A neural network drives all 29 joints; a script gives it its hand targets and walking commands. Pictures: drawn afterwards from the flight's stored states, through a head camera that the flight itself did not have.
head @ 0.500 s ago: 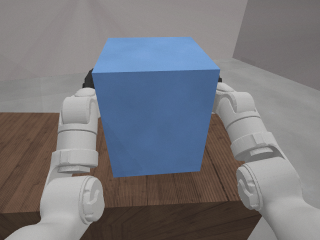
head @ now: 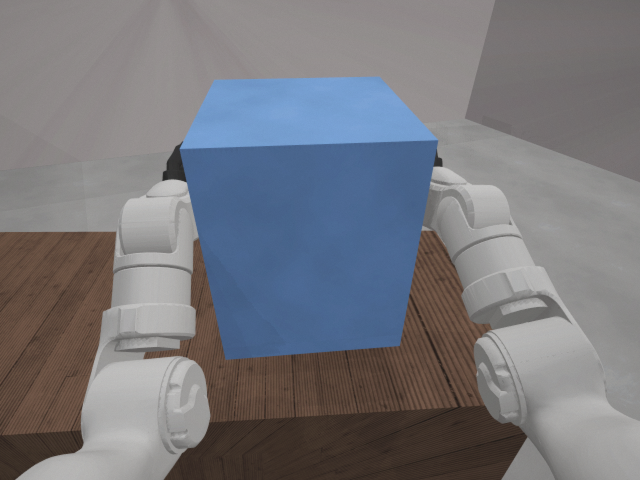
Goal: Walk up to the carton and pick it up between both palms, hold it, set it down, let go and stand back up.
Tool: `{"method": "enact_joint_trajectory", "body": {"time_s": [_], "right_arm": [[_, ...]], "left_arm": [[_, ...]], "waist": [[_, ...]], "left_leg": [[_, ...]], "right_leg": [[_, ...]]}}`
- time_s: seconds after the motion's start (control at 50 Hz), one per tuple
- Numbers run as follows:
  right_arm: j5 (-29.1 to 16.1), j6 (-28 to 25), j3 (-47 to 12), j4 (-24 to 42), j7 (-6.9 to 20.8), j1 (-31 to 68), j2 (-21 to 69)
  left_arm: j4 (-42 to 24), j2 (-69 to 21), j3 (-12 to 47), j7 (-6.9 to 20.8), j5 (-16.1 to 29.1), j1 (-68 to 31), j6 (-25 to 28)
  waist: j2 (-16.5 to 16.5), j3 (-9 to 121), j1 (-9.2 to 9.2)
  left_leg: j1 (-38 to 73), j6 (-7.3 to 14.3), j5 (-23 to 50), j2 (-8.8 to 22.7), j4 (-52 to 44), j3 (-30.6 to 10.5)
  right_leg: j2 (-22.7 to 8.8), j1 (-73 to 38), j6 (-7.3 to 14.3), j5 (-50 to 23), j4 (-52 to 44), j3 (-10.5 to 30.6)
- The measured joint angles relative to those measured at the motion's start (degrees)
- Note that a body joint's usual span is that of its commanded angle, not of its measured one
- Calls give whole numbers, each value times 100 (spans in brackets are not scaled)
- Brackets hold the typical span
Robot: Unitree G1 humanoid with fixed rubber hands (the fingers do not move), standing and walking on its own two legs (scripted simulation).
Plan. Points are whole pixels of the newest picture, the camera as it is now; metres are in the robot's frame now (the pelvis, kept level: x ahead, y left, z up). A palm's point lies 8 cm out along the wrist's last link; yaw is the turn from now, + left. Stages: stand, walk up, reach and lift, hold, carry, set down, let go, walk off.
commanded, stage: hold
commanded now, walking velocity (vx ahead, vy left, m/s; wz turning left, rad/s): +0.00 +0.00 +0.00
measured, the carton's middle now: (306, 211) +0.35 +0.01 +0.25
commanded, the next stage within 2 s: none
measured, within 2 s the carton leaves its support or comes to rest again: neither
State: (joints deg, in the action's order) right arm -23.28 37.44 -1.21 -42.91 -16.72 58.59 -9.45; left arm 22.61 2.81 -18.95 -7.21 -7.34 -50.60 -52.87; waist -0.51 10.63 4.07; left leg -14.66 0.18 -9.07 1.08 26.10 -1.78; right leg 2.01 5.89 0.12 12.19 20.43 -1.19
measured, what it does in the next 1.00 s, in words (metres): stands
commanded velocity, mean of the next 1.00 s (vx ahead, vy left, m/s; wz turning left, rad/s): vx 0.00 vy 0.00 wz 0.00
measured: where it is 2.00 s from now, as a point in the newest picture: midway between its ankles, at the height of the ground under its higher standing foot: outside the picture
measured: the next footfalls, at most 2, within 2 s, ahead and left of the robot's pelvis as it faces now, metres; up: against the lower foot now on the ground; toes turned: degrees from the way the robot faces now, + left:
none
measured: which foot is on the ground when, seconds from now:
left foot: down 0.00-1.00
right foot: down 0.00-1.00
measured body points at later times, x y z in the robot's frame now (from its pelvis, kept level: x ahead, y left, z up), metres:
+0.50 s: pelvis +0.00 +0.00 +0.00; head -0.09 +0.03 +0.44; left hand +0.38 +0.16 +0.26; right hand +0.38 -0.14 +0.29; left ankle +0.06 +0.11 -0.74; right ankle -0.01 -0.12 -0.74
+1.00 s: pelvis +0.00 +0.00 +0.00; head -0.09 +0.03 +0.44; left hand +0.38 +0.16 +0.26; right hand +0.38 -0.14 +0.29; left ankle +0.06 +0.11 -0.74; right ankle -0.01 -0.12 -0.74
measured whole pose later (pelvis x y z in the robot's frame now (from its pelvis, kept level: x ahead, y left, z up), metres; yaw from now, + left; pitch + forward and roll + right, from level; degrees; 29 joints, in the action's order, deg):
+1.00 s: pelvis +0.00 +0.00 +0.00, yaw +0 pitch -2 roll -2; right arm -23.3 37.5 -0.7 -45.3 -16.9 60.1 -9.5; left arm 25.9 3.6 -18.8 -7.2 -6.9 -52.4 -52.0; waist -0.5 11.6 3.8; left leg -15.7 0.2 -8.7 1.0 25.9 -2.2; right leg 2.4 7.1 0.1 11.6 20.2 0.0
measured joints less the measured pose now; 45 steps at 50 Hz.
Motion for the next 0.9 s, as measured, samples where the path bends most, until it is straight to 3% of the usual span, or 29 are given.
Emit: {"method": "enact_joint_trajectory", "body": {"time_s": [0.9], "right_arm": [[-5,10,89,-261,-17,175,-5]], "left_arm": [[349,70,-12,5,31,-203,79]], "waist": [[-3,88,-34]], "left_leg": [[-84,-1,43,-15,-22,-39]], "right_leg": [[33,105,-7,-51,-9,107]]}}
